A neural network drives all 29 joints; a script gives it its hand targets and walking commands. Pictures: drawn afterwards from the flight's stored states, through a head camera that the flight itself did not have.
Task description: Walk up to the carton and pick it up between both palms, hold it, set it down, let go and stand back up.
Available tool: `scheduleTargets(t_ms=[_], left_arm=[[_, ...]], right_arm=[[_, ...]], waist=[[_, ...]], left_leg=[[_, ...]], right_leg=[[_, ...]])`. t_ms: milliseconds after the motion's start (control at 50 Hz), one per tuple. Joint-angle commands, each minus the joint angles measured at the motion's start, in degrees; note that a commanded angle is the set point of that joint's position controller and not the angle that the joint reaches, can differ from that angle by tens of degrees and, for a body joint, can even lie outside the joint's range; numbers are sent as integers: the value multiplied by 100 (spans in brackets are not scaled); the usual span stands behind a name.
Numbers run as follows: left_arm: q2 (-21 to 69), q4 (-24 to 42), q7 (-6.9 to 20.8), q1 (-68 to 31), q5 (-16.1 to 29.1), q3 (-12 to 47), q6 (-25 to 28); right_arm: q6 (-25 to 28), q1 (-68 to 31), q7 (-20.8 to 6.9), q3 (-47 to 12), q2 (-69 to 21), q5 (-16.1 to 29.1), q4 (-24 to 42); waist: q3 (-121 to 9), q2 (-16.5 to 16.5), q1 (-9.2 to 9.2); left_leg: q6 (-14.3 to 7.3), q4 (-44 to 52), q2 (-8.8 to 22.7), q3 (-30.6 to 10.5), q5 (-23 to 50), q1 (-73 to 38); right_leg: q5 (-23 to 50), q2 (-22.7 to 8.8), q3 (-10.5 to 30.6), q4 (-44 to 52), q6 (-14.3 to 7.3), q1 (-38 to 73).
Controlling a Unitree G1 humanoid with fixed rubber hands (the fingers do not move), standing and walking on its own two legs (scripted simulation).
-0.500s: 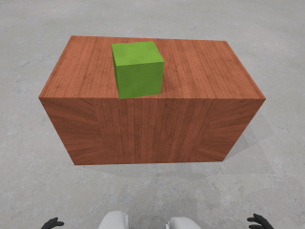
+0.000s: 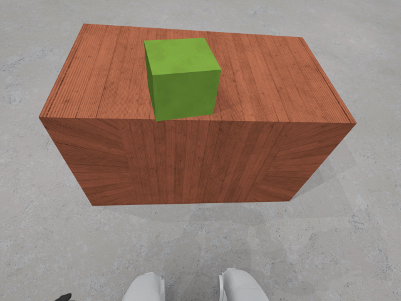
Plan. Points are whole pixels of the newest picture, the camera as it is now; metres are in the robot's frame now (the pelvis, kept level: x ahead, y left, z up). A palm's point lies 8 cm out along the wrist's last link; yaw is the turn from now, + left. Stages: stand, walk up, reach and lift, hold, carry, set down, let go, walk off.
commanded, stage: walk up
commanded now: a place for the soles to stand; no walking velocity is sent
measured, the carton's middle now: (180, 79) +0.72 +0.07 -0.01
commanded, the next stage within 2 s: none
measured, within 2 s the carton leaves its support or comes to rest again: neither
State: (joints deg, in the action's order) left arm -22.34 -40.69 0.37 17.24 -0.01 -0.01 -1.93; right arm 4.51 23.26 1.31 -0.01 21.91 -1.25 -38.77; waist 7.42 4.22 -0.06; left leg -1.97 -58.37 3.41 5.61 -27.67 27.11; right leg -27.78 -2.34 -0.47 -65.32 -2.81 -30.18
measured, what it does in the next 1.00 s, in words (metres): steps on the spot: right foot, then left foot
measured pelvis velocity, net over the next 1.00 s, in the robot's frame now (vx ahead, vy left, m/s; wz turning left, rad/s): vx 0.03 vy -0.04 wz -0.02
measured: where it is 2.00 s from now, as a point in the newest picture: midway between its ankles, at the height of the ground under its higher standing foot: (180, 287)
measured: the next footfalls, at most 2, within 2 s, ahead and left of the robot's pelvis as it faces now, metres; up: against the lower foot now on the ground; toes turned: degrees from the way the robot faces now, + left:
right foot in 0.06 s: +0.10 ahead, -0.15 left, +0.00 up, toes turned -3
left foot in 0.42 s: +0.11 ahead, +0.10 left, +0.00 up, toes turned +3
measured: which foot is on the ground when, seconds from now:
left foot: down 0.00-0.08, up 0.10-0.40, down 0.42-1.00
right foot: up 0.00-0.04, down 0.06-1.00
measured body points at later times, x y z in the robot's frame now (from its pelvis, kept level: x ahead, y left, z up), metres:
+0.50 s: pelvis +0.02 -0.02 +0.00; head +0.05 -0.01 +0.45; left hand +0.11 +0.27 -0.12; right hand +0.09 -0.33 -0.09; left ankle +0.07 +0.10 -0.68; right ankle +0.04 -0.14 -0.66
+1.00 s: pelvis +0.03 -0.04 +0.00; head +0.07 -0.03 +0.45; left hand +0.14 +0.25 -0.12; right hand +0.12 -0.35 -0.10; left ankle +0.07 +0.10 -0.68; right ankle +0.06 -0.14 -0.68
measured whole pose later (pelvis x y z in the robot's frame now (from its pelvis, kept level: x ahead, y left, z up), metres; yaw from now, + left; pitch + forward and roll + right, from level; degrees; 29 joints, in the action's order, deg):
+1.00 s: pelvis +0.03 -0.04 +0.00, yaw -1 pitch -3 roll +2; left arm -22.3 -42.9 0.4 14.6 0.0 0.0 0.5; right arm 4.2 17.8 1.3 0.0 22.3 -1.2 -39.8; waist 7.8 3.2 -0.1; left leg 0.4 -57.7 3.0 3.5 -27.4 27.4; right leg -29.1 -1.5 -1.1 -60.4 -1.6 -28.6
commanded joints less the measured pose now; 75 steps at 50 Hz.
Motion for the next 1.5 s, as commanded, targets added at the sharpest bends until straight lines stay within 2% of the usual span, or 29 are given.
scheduleTargets(t_ms=[0, 20, 40, 60, 80, 140, 300, 340, 360, 400, 420, 460, 580, 640, 660, 780, 820, 840, 920, 980, 1040, 1100, 1140, 1200, 1260, 1300, 1320, 1420, 1480], left_arm=[[-1514, -171, -37, 270, -184, -854, 403], [-1637, -407, -72, 963, -168, -961, 504], [-1964, -497, -142, 1308, -254, -1038, 593], [-2341, -225, -131, 837, -162, -1061, 629], [-2442, -142, -136, 567, -85, -1090, 632], [-2136, -222, -192, 120, -135, -974, 633], [-1961, -97, -138, -36, -142, -819, 586], [-1958, 21, -83, -484, -110, -758, 536], [-1709, 118, -74, -682, -68, -673, 511], [-824, 381, -119, -766, -67, -492, 514], [-1370, 188, -172, -859, -105, -628, 380], [-1625, -34, -163, -602, -93, -669, 383], [-1495, -216, -46, -108, -150, -809, 470], [-2087, -263, -92, 337, -227, -948, 543], [-2165, -200, -108, 296, -169, -1013, 554], [-1597, 89, -15, -983, -159, -674, 445], [-1217, 271, -43, -1176, -188, -638, 408], [-1404, 163, -64, -1064, -173, -680, 346], [-1542, -184, 13, -319, -122, -807, 466], [-2015, -289, -50, 74, -205, -921, 600], [-2090, -256, -81, -140, -162, -844, 564], [-1708, -18, -64, -783, -124, -689, 495], [-1991, -177, -119, -32, -21, -808, 711], [-1688, -223, -108, -243, -65, -718, 770], [-1830, -493, -114, 310, -139, -781, 959], [-2662, -795, -193, 1564, -62, -1080, 1048], [-2710, -670, -241, 1504, 11, -1108, 1045], [-2344, -462, -388, 850, 37, -931, 1002], [-2356, -258, -308, 301, -45, -847, 958]], right_arm=[[166, -506, 197, 796, 2070, 9, 128], [87, -546, 153, 727, 1820, -9, 125], [22, -537, 115, 545, 1109, 34, 169], [-29, -693, 145, 542, 1184, 81, 198], [-57, -821, 166, 667, 1654, 41, 121], [-42, -539, 92, 703, 1609, 100, -125], [54, -536, 29, 759, 1622, 96, -191], [141, -81, 34, 750, 1466, 100, -340], [208, 418, 47, 796, 1549, 45, -443], [311, 923, 127, 1018, 2201, -16, -378], [277, 524, 152, 1004, 2449, 93, -421], [279, -257, 184, 909, 2184, 43, -243], [192, -760, 168, 704, 1967, 22, -106], [46, -1013, 167, 639, 1447, 138, -16], [10, -1267, 163, 679, 1670, 64, -62], [211, 199, 120, 793, 1653, 102, -558], [283, 576, 157, 917, 2278, 33, -553], [294, 190, 189, 930, 2371, 13, -489], [186, -782, 203, 766, 2083, 18, -249], [123, -958, 193, 550, 1364, 194, -88], [119, -984, 167, 609, 1604, 121, -214], [236, -189, 142, 660, 1543, 144, -444], [137, 6, -179, 879, 1967, -53, -332], [10, -146, -243, 1016, 2301, -8, -313], [-71, -675, -261, 929, 2142, 41, -69], [-100, -1341, -282, 682, 1319, 103, 232], [-112, -1657, -226, 706, 1578, 19, 273], [-92, -1267, -244, 765, 1552, 27, 45], [-58, -1364, -331, 785, 1471, 73, 184]], waist=[[-773, -828, 284], [-1097, -336, 618], [-734, 1294, 772], [-427, 961, 639], [-384, 175, 587], [102, 281, 256], [-147, 557, 271], [-528, 426, -141], [-721, -34, -441], [-1064, -1886, -602], [-1149, -970, -464], [-705, -928, -94], [-921, -743, 318], [-604, 1111, 632], [-480, 474, 727], [-782, 70, -352], [-1053, -1255, -532], [-869, -1214, -322], [-788, -768, 203], [-895, 869, 446], [-910, 321, 368], [-933, 360, -132], [-1229, -1246, -202], [-805, -1521, -227], [-975, -783, 299], [-1151, 1155, 933], [-1107, 176, 980], [-315, 3, 471], [34, 187, 274]], left_leg=[[-1028, 2184, 1609, -2342, 123, 358], [-664, 795, 1052, -1516, -273, 1237], [-124, -1493, 38, -276, -323, 2365], [59, -1626, -332, -535, -519, 2898], [7, -1475, -58, -819, -508, 2593], [38, -1063, 98, -676, -240, 2094], [-94, 218, -23, -612, -523, 1050], [-141, 1195, -130, -391, 211, -335], [-277, 1765, -237, -630, 312, -1518], [-866, 3464, 1498, -4138, 807, -2693], [-1197, 3504, 1965, -4759, 749, -2172], [-1500, 3080, 1903, -4190, 1098, -1519], [-984, 2032, 1210, -2636, 745, 226], [-51, -506, -341, -299, -539, 2156], [-16, -733, -213, -561, -718, 2153], [-321, 1517, -6, -1030, -16, -1195], [-1208, 3182, 1583, -4239, -400, -1887], [-1510, 3303, 1953, -4517, 49, -1661], [-1120, 2297, 1398, -2972, 749, -205], [-43, -471, -249, -405, 257, 1752], [-74, -89, -90, -519, -845, 1386], [-195, 1034, -21, -675, 624, -374], [-597, 1466, -7, -1743, -1364, -678], [-1536, 3218, 1398, -4137, -2433, -1291], [-998, 1574, 820, -2685, -377, -78], [-29, -1226, -526, -601, -304, 3244], [40, -1346, -281, -924, -478, 3451], [61, -1377, 194, -762, -488, 2660], [-10, -654, 284, -676, -632, 1786]], right_leg=[[179, -78, -54, 1634, -127, 803], [-265, -28, 383, 2510, -180, 2181], [-1496, -898, 2537, 3911, -395, 2329], [-1637, -1799, 4546, 4837, -931, 1985], [-1511, -2149, 4713, 4849, -1169, 1903], [-25, -1565, 3408, 4288, -658, 1512], [814, -1458, 2866, 3551, -955, 1226], [1175, -1247, 2138, 2893, -950, 555], [1408, -869, 1582, 2124, -741, -312], [171, 270, -122, -726, 24, -1997], [-607, 58, 543, -523, 89, -1612], [-916, -240, 378, -76, 21, -1266], [335, -17, 139, 1654, -165, 966], [-1915, -1588, 3593, 4586, -792, 1742], [-1678, -1836, 4370, 4751, -1133, 1695], [126, -767, 1586, 2430, -541, -479], [-21, 79, 150, 131, 62, -1637], [-923, -107, 331, 173, 63, -1512], [-118, -104, 327, 1589, -100, 272], [-198, -1365, 3165, 3981, -659, 1919], [1085, -1784, 3417, 3710, -1206, 1856], [1771, -1017, 2026, 2649, -678, 541], [-1686, -756, 2041, 1849, -298, 49], [-820, 181, -33, 710, 104, -996], [-880, -189, 676, 2452, -93, 873], [-865, -1911, 4193, 4449, -709, 4012], [574, -2358, 4745, 4233, -1093, 4127], [4183, -2157, 3092, 3375, -994, 2961], [2387, -1989, 2551, 3651, -1405, 1717]])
